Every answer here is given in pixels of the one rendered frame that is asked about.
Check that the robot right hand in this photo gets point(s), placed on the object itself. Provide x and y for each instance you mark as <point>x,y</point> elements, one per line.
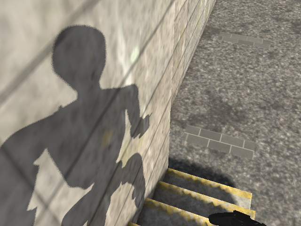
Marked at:
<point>234,218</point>

